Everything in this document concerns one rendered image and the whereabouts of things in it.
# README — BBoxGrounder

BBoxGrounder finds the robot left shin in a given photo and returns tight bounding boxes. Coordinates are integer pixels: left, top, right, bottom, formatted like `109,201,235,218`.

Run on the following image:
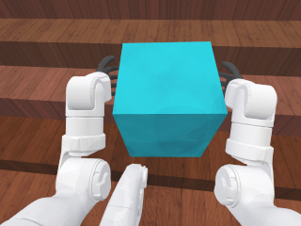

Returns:
126,166,144,226

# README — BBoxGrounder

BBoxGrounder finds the left robot thigh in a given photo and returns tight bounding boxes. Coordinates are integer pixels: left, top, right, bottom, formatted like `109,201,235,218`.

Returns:
99,164,148,226

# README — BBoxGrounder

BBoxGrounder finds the robot left hand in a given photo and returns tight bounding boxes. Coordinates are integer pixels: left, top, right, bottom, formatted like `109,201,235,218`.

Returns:
95,56,119,96

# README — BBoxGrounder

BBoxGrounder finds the right robot forearm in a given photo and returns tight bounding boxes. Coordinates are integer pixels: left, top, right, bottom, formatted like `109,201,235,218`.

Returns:
225,78,277,198

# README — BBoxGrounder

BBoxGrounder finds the carton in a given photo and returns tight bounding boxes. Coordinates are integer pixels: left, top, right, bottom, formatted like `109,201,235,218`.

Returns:
112,41,228,157

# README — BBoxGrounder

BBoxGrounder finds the left robot forearm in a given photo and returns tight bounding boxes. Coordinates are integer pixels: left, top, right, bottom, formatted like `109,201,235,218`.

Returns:
55,72,112,191

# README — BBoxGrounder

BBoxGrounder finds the left robot upper arm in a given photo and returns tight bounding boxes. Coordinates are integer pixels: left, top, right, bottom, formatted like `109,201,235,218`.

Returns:
0,157,111,226

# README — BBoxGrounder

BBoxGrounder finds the right robot upper arm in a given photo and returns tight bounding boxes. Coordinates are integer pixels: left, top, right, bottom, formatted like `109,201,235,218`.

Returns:
214,164,301,226

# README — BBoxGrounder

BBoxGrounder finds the robot right hand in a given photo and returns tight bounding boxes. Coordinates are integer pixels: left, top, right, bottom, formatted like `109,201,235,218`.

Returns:
218,61,243,100

